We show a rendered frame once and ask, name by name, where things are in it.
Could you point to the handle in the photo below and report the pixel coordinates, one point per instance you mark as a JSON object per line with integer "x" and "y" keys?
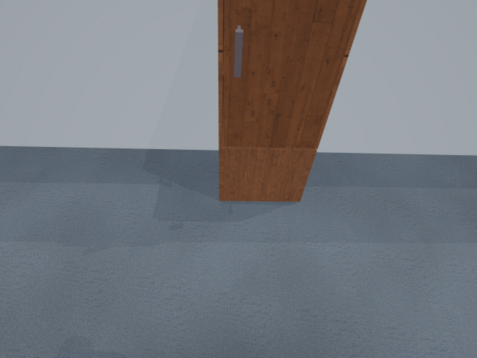
{"x": 238, "y": 51}

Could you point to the cupboard door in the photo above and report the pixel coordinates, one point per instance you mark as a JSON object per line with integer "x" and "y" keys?
{"x": 291, "y": 57}

